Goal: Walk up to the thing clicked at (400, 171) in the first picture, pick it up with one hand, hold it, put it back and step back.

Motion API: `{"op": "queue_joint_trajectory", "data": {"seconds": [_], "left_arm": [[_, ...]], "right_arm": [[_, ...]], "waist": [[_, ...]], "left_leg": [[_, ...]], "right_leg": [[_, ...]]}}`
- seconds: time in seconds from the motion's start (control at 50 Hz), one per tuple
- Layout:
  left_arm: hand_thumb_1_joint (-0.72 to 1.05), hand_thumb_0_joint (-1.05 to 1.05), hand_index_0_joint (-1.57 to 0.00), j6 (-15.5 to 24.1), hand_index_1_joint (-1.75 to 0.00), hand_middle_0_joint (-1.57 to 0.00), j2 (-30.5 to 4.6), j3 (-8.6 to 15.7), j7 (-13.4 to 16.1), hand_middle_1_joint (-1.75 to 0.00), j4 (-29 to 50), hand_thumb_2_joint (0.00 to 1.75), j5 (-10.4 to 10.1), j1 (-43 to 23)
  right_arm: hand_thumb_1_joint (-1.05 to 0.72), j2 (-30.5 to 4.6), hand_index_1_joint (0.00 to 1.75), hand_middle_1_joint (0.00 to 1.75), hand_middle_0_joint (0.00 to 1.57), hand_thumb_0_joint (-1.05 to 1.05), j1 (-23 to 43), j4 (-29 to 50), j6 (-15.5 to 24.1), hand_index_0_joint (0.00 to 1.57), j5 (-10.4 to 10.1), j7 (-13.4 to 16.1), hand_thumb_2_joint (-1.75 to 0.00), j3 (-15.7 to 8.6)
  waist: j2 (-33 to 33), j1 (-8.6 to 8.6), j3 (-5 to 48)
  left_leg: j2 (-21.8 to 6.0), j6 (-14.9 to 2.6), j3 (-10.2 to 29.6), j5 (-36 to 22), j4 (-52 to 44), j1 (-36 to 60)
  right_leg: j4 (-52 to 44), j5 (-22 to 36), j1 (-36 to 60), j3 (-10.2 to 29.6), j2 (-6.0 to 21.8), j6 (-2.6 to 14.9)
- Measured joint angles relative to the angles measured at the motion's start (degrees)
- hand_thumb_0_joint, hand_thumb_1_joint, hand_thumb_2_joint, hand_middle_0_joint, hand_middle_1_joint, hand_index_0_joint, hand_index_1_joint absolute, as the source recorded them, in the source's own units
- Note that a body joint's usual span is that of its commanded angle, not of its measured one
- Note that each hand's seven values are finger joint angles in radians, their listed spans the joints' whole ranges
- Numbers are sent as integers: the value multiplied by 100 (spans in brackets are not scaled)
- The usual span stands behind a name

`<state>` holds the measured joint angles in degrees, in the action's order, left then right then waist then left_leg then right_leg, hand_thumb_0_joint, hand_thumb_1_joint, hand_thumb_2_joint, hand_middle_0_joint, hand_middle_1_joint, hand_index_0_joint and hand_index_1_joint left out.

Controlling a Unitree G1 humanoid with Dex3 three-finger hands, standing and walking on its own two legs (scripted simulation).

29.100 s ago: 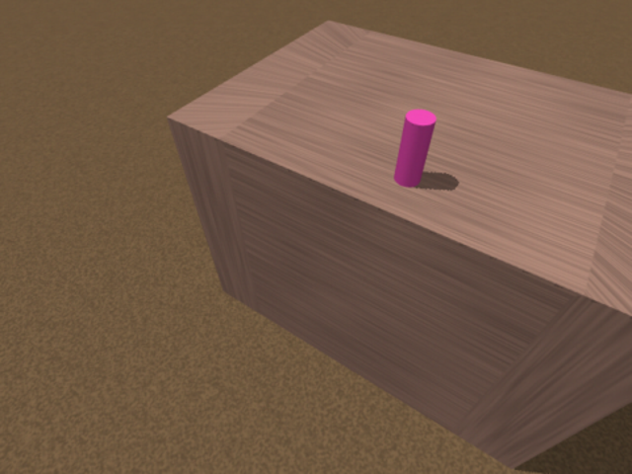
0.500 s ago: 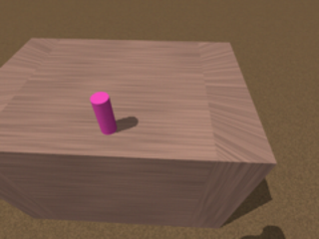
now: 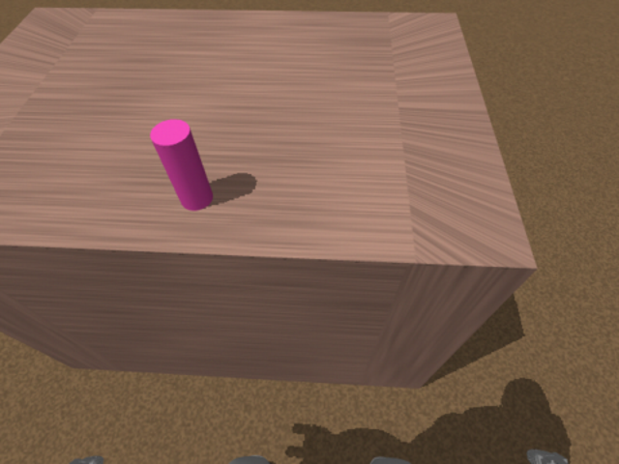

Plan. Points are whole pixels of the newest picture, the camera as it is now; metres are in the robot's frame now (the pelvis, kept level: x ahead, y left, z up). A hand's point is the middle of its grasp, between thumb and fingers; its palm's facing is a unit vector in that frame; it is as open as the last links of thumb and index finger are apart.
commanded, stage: step back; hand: left
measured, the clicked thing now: (184, 168) +0.51 +0.21 +0.05
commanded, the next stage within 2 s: none
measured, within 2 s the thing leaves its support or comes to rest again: neither
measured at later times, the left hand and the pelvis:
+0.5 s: hand out of the picture +0.00 +0.31 -0.16, palm faces +0.08 -0.92 -0.38, open 7.3 cm; pelvis -0.11 +0.03 -0.01, yaw +5 degrees
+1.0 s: hand out of the picture -0.15 +0.29 -0.13, palm faces -0.03 -0.90 -0.44, open 7.3 cm; pelvis -0.24 +0.03 +0.00, yaw -2 degrees
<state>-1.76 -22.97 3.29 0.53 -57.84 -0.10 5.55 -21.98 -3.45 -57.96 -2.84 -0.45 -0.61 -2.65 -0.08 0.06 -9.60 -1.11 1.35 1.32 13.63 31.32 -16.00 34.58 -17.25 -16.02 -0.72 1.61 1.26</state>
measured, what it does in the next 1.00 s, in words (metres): walks backwards: left foot, then right foot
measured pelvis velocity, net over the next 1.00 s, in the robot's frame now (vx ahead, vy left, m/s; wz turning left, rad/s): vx -0.24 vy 0.03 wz -0.03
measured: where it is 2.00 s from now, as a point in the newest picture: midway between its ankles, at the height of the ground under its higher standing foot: outside the picture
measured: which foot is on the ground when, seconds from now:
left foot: down 0.00-0.02, up 0.04-0.36, down 0.38-0.82, up 0.84-1.00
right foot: down 0.00-0.42, up 0.44-0.76, down 0.78-1.00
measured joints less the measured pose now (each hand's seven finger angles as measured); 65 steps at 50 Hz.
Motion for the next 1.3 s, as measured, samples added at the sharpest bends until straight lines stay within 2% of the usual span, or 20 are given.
{"op": "queue_joint_trajectory", "data": {"seconds": [0.04, 0.1, 0.2, 0.3, 0.38, 0.42, 0.48, 0.52, 0.58, 0.72, 0.78, 0.82, 0.86, 0.9, 0.98, 1.1, 1.14, 1.18, 1.24, 1.3], "left_arm": [[91, 0, -21, 7, -30, -20, 65, 21, -7, -30, 63, 90, 40, 55], [91, 0, -21, 13, -30, -20, 179, -1, -27, -30, 187, 90, 123, 133], [90, 0, -21, -52, -30, -21, 328, -31, -10, -30, 393, 90, 197, 47], [90, 0, -21, 13, -30, -21, 334, -30, 84, -30, 802, 90, 184, -168], [90, 0, -21, -11, -30, -21, 210, -9, 99, -30, 1042, 90, 112, -326], [90, 0, -21, -77, -30, -21, 64, 25, 94, -30, 1052, 90, 68, -365], [91, 0, -21, -205, -30, -20, 58, 84, 146, -30, 853, 90, 65, -224], [91, 0, -21, -248, -30, -20, 58, 108, 135, -30, 751, 90, 39, -102], [91, 0, -21, -200, -30, -20, 21, 140, 105, -30, 765, 90, 1, 149], [91, 0, -21, -125, -30, -20, 28, 118, 90, -30, 719, 90, 56, 532], [91, 0, -21, -49, -30, -20, 75, 91, 59, -30, 670, 90, 81, 632], [91, 0, -21, -7, -30, -20, 266, 70, 49, -30, 563, 90, 139, 581], [91, 0, -21, 16, -30, -20, 345, 25, -13, -30, 621, 90, 192, 666], [91, 0, -21, 24, -30, -21, 330, 17, -27, -30, 716, 90, 207, 729], [90, 0, -21, -22, -30, -21, 328, 54, 8, -30, 883, 90, 197, 619], [90, 0, -21, 5, -30, -21, 248, 67, 112, -30, 1354, 90, 210, 131], [90, 0, -21, -27, -30, -21, 178, 55, 113, -30, 1467, 90, 166, -36], [90, 0, -21, -104, -30, -21, 37, 72, 106, -30, 1478, 90, 114, -196], [91, 0, -21, -240, -30, -20, 45, 102, 138, -30, 1301, 90, 87, -132], [91, 0, -21, -306, -30, -20, 58, 106, 98, -30, 1134, 90, 48, 13]], "right_arm": [[-90, -112, 30, 30, 20, 1, 69, 103, -84, 20, -19, 22, -90, -48], [-91, -201, 30, 30, 20, 1, 132, 268, -161, 20, 14, 101, -90, -96], [-91, -313, 30, 29, 20, 0, -37, 479, -132, 20, -40, 98, -90, -119], [-91, -294, 30, 29, 20, 0, -270, 432, -177, 20, 16, 130, -90, -29], [-91, -157, 30, 30, 20, 1, -370, 433, -116, 20, 101, 90, -90, 14], [-91, 15, 30, 30, 20, 1, -336, 421, -69, 20, 180, 55, -90, -2], [-91, 110, 30, 30, 20, 1, -424, 479, -40, 20, 229, -43, -90, 39], [-91, 147, 30, 30, 20, 1, -499, 494, -47, 20, 258, -25, -90, 58], [-90, 162, 30, 30, 20, 1, -457, 540, -71, 20, 258, 33, -90, 52], [-90, 70, 30, 30, 20, 1, -63, 974, 28, 20, 166, 123, -90, -19], [-90, 15, 30, 30, 20, 0, 69, 1107, -23, 20, 133, 100, -90, -12], [-90, -95, 30, 30, 20, 0, 131, 1071, -83, 20, 75, 103, -90, -53], [-91, -75, 30, 30, 20, 0, 36, 986, -160, 20, 30, 119, -90, -70], [-91, -3, 30, 30, 20, 1, -71, 886, -214, 20, 10, 125, -90, -50], [-91, -39, 30, 30, 20, 1, -362, 838, -143, 20, -36, 143, -90, -18], [-91, -152, 30, 30, 20, 1, -675, 744, -70, 20, 41, 217, -90, -34], [-91, -127, 30, 30, 20, 1, -737, 719, -20, 20, 79, 207, -90, -43], [-91, 40, 30, 30, 20, 1, -686, 640, 20, 20, 146, 196, -90, -57], [-91, 150, 30, 30, 20, 1, -714, 677, 36, 20, 228, 91, -90, 16], [-90, 195, 30, 30, 20, 1, -743, 700, 49, 20, 269, 90, -90, 54]], "waist": [[190, -17, -72], [199, 76, -151], [319, 67, -138], [374, 48, -173], [177, -20, -243], [-216, 42, -352], [-184, -44, -205], [-129, -110, -48], [-183, 16, 104], [-113, 160, -119], [-21, 175, -158], [408, 74, -260], [500, 51, -122], [306, 205, -11], [224, 121, 125], [288, -21, -20], [223, -79, -94], [-175, -21, -267], [-237, -67, -179], [-195, -131, 22]], "left_leg": [[-44, -140, 158, 138, 501, -267], [456, -255, 458, 1363, 2162, -803], [758, -214, 621, 1416, 3621, -1090], [482, -73, 511, 1546, 2635, -533], [211, -171, 227, 1205, 998, 46], [393, -205, 10, 887, 809, 151], [232, -289, 48, 821, 836, 81], [134, -301, 131, 608, 569, 85], [78, -307, -17, 280, 150, 65], [-7, -343, -415, 50, 258, -246], [-68, -292, -587, 115, 640, -503], [-284, -252, -404, 139, 895, -609], [-47, -229, -58, 842, 1338, -808], [391, -175, 231, 1469, 2417, -1020], [800, -119, 694, 1474, 3514, -1077], [422, -9, 449, 1575, 1984, -288], [268, -69, 238, 1182, 951, 74], [457, -186, 18, 729, 608, 231], [331, -274, -4, 649, 680, 118], [156, -269, 82, 334, 353, 48]], "right_leg": [[120, 19, -80, -94, -92, -57], [184, 105, -236, -7, 8, 10], [-156, 461, -403, -77, 110, -24], [-81, 595, -635, -297, 172, -77], [284, 582, -869, -440, 359, -193], [536, 541, -994, -184, 522, -174], [1781, -1084, -1225, 445, -200, -95], [2741, -1259, -1306, 676, -614, -42], [3487, -1032, -1262, 858, -862, -48], [1882, -1073, -261, 574, -479, -303], [461, -593, 261, 351, -277, -228], [142, -429, 444, 147, -487, -66], [178, -348, 331, 109, -469, 1], [188, -239, 182, 321, -307, 31], [-116, 122, -19, 345, -110, -23], [39, 357, -462, 92, -16, -130], [304, 327, -644, -11, 55, -191], [631, 299, -796, 178, 256, -195], [1791, -1089, -1068, 693, -319, -74], [3113, -1211, -1213, 956, -820, -25]]}}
